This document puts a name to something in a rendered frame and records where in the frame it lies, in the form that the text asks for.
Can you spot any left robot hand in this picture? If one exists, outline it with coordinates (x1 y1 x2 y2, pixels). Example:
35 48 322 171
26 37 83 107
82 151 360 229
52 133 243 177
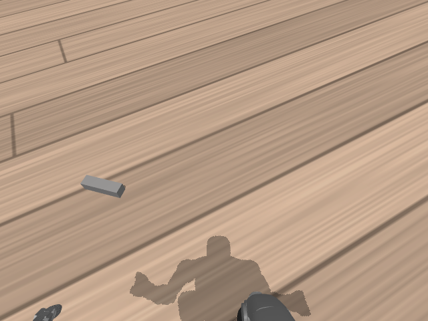
33 304 62 321

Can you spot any carton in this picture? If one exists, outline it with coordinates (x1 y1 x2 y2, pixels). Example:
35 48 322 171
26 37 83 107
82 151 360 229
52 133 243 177
80 175 125 198

